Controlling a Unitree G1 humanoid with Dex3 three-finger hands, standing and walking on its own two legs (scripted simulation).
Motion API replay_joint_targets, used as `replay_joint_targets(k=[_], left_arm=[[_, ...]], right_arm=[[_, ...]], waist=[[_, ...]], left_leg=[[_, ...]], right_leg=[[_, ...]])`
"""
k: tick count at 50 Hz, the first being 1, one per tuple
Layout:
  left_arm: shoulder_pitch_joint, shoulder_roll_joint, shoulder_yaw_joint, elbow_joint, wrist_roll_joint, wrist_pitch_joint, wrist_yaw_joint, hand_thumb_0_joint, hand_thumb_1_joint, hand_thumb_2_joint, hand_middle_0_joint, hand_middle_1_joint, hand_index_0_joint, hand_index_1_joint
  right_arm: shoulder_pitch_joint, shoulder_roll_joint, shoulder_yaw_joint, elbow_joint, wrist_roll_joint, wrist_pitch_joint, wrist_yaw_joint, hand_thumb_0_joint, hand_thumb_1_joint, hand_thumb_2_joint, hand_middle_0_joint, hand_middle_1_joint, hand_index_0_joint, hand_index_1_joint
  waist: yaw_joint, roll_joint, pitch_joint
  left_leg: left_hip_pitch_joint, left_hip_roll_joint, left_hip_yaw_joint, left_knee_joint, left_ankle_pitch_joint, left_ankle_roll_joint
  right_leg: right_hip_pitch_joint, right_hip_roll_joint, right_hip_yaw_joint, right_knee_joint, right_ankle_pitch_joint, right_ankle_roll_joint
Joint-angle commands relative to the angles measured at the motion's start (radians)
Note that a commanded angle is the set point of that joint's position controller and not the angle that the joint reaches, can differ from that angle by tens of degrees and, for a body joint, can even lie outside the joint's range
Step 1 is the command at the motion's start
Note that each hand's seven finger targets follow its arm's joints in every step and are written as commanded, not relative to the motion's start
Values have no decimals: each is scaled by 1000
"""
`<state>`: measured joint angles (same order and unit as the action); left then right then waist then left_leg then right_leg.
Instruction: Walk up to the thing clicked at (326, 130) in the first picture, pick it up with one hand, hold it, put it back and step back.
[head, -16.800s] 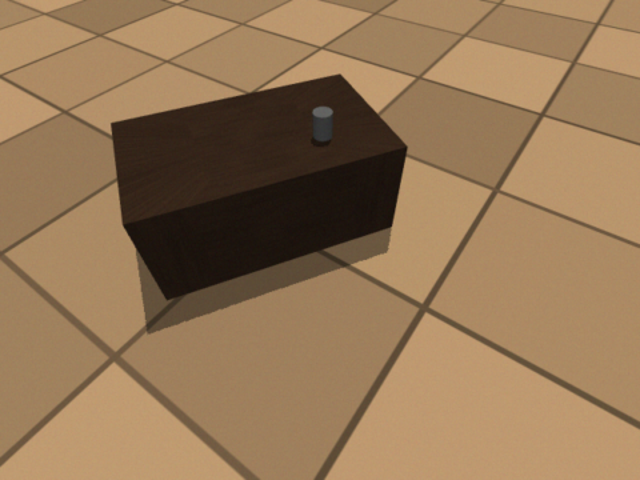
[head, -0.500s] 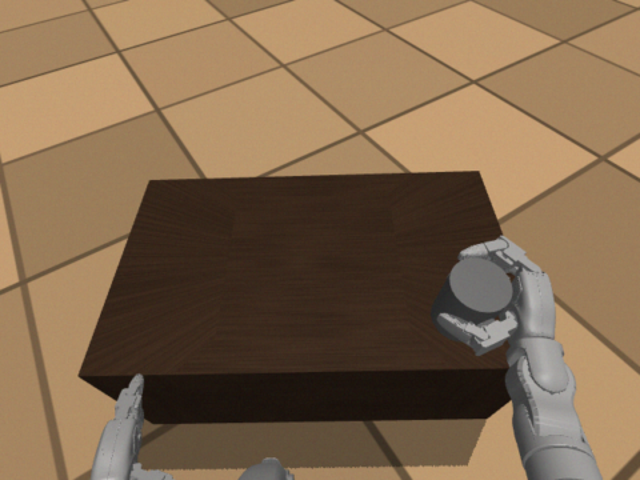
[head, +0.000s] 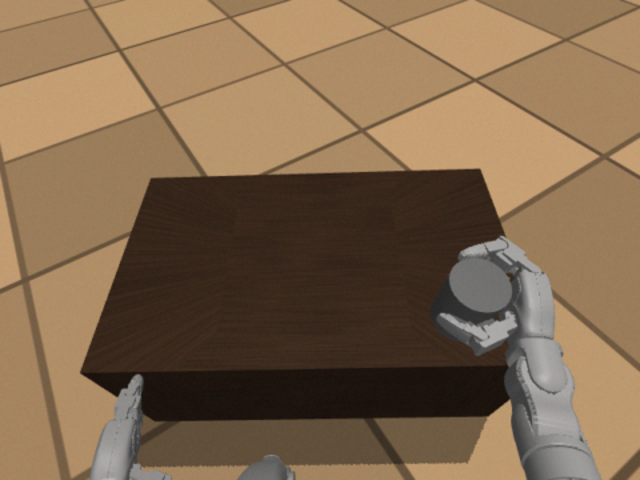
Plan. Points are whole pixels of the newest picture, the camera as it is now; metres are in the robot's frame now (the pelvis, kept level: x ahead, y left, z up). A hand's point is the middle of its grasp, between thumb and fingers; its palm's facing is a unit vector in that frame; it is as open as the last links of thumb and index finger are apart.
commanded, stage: hold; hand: right
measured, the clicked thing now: (467, 301) +0.33 -0.16 +0.03
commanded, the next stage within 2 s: crouch in 0.78 s
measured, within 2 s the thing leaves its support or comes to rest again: neither
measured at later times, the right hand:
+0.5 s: hand (471, 295) +0.34 -0.16 +0.03, palm faces +0.07 +1.00 +0.01, open 10.3 cm
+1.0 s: hand (466, 291) +0.34 -0.16 +0.03, palm faces +0.07 +1.00 +0.02, open 10.3 cm
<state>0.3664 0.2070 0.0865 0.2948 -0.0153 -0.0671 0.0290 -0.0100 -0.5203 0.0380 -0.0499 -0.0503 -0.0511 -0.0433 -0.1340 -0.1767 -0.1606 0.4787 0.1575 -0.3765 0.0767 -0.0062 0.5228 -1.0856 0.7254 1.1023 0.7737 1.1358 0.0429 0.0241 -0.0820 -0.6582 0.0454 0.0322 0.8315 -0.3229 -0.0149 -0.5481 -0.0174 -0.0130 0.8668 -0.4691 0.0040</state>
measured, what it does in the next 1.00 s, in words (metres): stands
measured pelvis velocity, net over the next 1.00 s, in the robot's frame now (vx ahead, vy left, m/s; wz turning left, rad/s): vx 0.00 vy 0.00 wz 0.00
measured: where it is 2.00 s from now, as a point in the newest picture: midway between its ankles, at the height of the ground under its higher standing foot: outside the picture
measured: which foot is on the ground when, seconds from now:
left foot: down 0.00-1.00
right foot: down 0.00-1.00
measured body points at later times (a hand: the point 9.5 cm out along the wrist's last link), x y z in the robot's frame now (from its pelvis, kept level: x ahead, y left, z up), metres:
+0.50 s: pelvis +0.00 +0.00 +0.00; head +0.05 -0.01 +0.44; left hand +0.15 +0.26 -0.05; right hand +0.33 -0.22 +0.04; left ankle +0.05 +0.13 -0.70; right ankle -0.02 -0.12 -0.70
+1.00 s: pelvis +0.00 +0.00 +0.00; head +0.05 -0.01 +0.44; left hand +0.15 +0.27 -0.04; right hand +0.33 -0.21 +0.04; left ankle +0.05 +0.13 -0.70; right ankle -0.02 -0.12 -0.70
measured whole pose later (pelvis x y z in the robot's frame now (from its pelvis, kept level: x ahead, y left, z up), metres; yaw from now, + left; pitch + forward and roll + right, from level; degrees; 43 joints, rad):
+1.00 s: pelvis +0.00 +0.00 +0.00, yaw +0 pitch +10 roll +0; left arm 0.37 0.21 0.09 0.27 -0.01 -0.06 0.03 -0.01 -0.51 0.03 -0.05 -0.05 -0.06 -0.04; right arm -0.17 -0.18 -0.17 0.51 0.15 -0.38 0.08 -0.01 0.52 -1.09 0.73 1.10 0.78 1.13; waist 0.05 0.03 -0.08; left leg -0.69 0.05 0.03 0.86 -0.33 -0.01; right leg -0.58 -0.02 -0.01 0.89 -0.48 0.01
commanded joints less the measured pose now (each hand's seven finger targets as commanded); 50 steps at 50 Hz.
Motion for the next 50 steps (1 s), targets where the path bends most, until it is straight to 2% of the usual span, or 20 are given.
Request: replay_joint_targets(k=[1,6,7,8,9,16,18,20,23,24,26,27,28,33,40,42,44,45,48,50], left_arm=[[-28,132,62,-164,3,-56,13,0,-537,36,-42,-45,-50,-37],[-16,143,72,-175,3,-63,18,0,-544,42,-44,-47,-48,-43],[20,154,87,-132,3,-55,20,0,-540,38,-43,-47,-50,-40],[-21,127,52,-174,2,-58,14,0,-542,40,-44,-47,-49,-42],[-38,157,87,-205,0,-61,18,0,-541,39,-43,-47,-50,-40],[-24,137,67,-161,3,-58,16,0,-538,38,-43,-46,-50,-38],[-41,145,76,-202,4,-65,16,0,-542,41,-44,-46,-48,-41],[-24,120,58,-156,4,-60,12,0,-539,39,-42,-45,-48,-39],[-33,120,46,-198,2,-60,10,0,-540,41,-43,-47,-49,-41],[-27,153,80,-203,3,-58,16,0,-542,41,-44,-46,-49,-42],[-22,128,52,-186,2,-55,14,0,-542,40,-44,-47,-49,-42],[-8,169,100,-171,2,-52,22,0,-541,41,-44,-47,-50,-42],[-11,149,80,-180,4,-54,21,0,-545,46,-45,-48,-48,-46],[3,120,52,-157,1,-52,14,0,-540,39,-43,-46,-48,-41],[-32,160,92,-210,3,-57,19,0,-537,35,-42,-44,-49,-37],[-16,126,50,-202,2,-59,13,0,-534,35,-42,-45,-50,-37],[-4,139,75,-196,1,-53,17,0,-502,23,-35,-48,-67,-15],[-22,121,47,-214,0,-55,15,0,-517,27,-36,-45,-55,-26],[-12,181,117,-182,3,-50,23,0,-522,30,-39,-48,-57,-30],[-26,137,75,-213,6,-58,16,0,-523,31,-39,-46,-55,-29]], right_arm=[[-273,-117,-41,-197,13,-72,4,0,-67,-1310,1267,1448,1325,1448],[-280,-98,-10,-225,8,-73,7,0,-87,-1304,1268,1441,1324,1441],[-270,-117,-30,-199,11,-68,6,0,-83,-1311,1272,1449,1329,1449],[-275,-123,-38,-203,6,-67,5,0,-73,-1309,1267,1446,1325,1446],[-319,-137,-44,-268,9,-74,2,0,-72,-1308,1268,1445,1325,1445],[-282,-114,-32,-195,5,-76,-6,0,-103,-1305,1270,1440,1324,1440],[-308,-109,-28,-232,7,-80,-3,0,-80,-1309,1271,1447,1327,1447],[-279,-130,-51,-224,3,-75,-7,0,-85,-1308,1273,1447,1329,1447],[-266,-99,-25,-206,5,-76,0,0,-89,-1308,1265,1442,1321,1442],[-319,-119,-33,-233,9,-82,-2,0,-86,-1317,1272,1451,1329,1451],[-289,-131,-48,-213,7,-78,-2,0,-102,-1315,1274,1449,1330,1449],[-337,-158,-67,-242,9,-80,-4,0,-99,-1325,1280,1459,1337,1459],[-319,-120,-29,-227,6,-77,-1,0,-106,-1320,1282,1455,1337,1455],[-279,-89,-12,-193,8,-57,8,0,-128,-1299,1276,1435,1326,1435],[-334,-115,-39,-213,12,-65,5,0,-99,-1307,1277,1446,1331,1446],[-306,-115,-34,-226,10,-72,2,0,-101,-1301,1275,1440,1328,1440],[-305,-139,-58,-215,6,-73,-4,0,-47,-1294,1226,1411,1283,1411],[-317,-125,-38,-231,5,-74,-1,0,-127,-1253,1257,1391,1301,1392],[-303,-126,-58,-158,5,-71,-12,0,-180,-1312,1298,1447,1346,1447],[-349,-102,-44,-172,1,-80,-16,0,-161,-1342,1316,1479,1369,1479]], waist=[[10,3,-216],[17,-20,-268],[17,-28,-229],[4,-39,-246],[9,-22,-282],[5,-8,-205],[13,-11,-265],[-15,-53,-274],[9,-10,-296],[17,-12,-314],[-4,-24,-281],[10,-32,-293],[18,-21,-269],[10,-31,-222],[24,19,-261],[-5,-8,-261],[4,-10,-286],[-2,-20,-293],[23,3,-236],[27,14,-254]], left_leg=[[220,-19,-3,-89,173,14],[223,-23,-1,-78,200,16],[200,-24,3,-76,192,17],[207,-22,2,-77,186,17],[223,-21,-1,-81,182,16],[188,-23,1,-74,152,17],[205,-23,-1,-74,161,17],[218,-19,-4,-70,179,19],[231,-24,0,-55,236,19],[232,-25,2,-51,247,20],[235,-20,-2,-59,236,18],[222,-21,-5,-62,223,18],[211,-22,-2,-64,208,17],[182,-25,6,-63,184,19],[218,-17,-12,-82,174,11],[230,-18,-8,-79,153,15],[240,-17,-11,-74,197,13],[247,-15,-15,-73,206,14],[200,-18,-10,-68,194,14],[194,-18,-12,-60,193,13]], right_leg=[[-2,20,11,-140,222,-11],[39,20,11,-138,256,-6],[24,18,14,-143,255,-5],[24,19,15,-144,249,-4],[37,19,15,-142,236,-8],[-7,14,21,-144,206,-5],[19,14,22,-138,216,-6],[15,23,10,-133,238,-4],[27,18,15,-120,302,-2],[37,15,21,-121,323,1],[27,22,11,-118,303,-3],[34,20,11,-120,285,-5],[28,19,12,-126,269,-5],[15,12,23,-143,265,1],[0,24,5,-120,205,-16],[-6,25,7,-129,195,-11],[3,28,3,-117,235,-11],[10,28,1,-116,242,-11],[-11,24,6,-115,230,-12],[-18,21,9,-105,227,-13]])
